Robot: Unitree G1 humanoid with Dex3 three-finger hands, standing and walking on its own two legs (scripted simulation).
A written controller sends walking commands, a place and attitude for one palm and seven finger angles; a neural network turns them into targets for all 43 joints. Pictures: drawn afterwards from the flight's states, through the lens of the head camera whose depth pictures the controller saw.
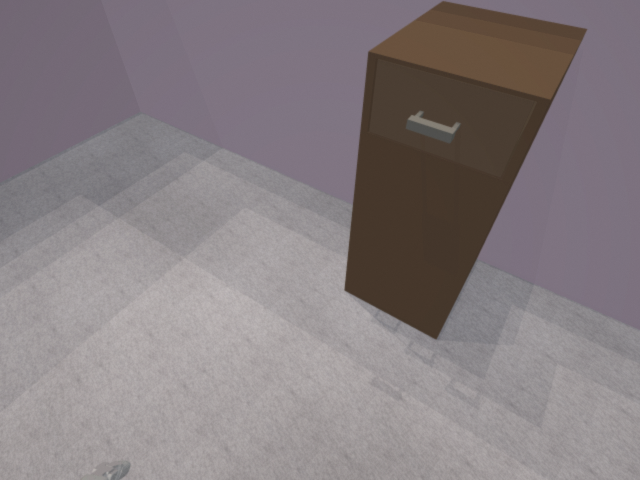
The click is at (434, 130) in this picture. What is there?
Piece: drawer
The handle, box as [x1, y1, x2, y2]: [406, 111, 460, 143]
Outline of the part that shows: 407,119 406,128 449,143 460,124 456,122 452,127 448,127 423,119 420,117 423,113 422,111 419,111 414,116 411,115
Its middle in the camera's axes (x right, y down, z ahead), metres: +0.25 -0.25 +0.84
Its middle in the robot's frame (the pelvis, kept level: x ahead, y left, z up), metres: +0.81 -0.21 +0.04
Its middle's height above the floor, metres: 0.81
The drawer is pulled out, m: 0.00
